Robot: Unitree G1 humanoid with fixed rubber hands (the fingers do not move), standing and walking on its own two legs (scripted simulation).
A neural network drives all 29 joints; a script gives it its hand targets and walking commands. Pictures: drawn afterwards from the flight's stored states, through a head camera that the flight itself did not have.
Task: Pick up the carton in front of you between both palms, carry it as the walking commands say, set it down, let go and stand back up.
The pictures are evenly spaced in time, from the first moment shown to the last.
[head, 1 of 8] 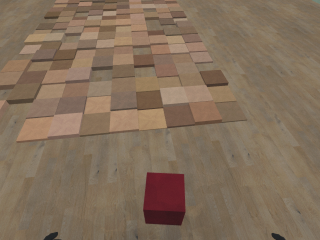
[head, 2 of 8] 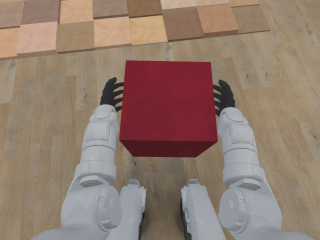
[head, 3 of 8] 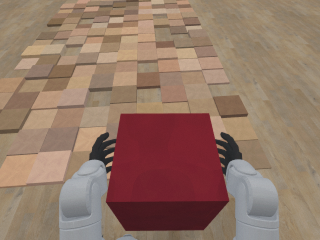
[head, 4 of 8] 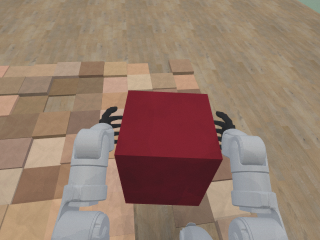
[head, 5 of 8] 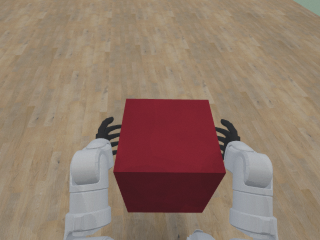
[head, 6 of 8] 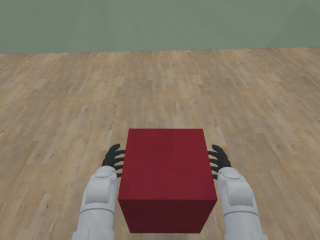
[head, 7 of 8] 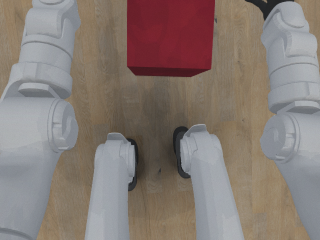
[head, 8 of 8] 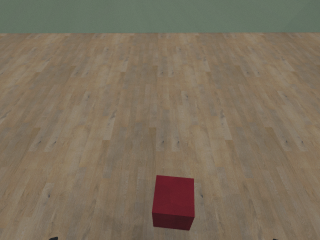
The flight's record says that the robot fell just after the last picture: no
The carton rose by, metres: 0.80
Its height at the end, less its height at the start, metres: +0.00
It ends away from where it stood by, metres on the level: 6.80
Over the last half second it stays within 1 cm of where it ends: yes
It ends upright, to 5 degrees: yes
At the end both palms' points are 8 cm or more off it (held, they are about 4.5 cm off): yes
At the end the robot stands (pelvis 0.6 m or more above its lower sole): yes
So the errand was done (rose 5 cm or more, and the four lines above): yes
